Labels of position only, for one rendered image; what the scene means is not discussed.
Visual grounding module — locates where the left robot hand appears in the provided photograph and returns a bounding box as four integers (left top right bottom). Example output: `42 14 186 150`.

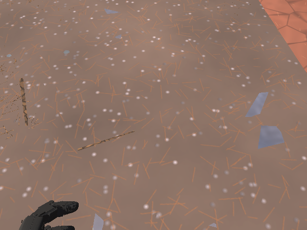
19 200 79 230

